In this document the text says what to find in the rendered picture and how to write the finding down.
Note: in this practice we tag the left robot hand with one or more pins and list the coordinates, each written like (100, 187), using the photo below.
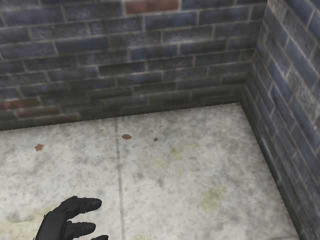
(56, 227)

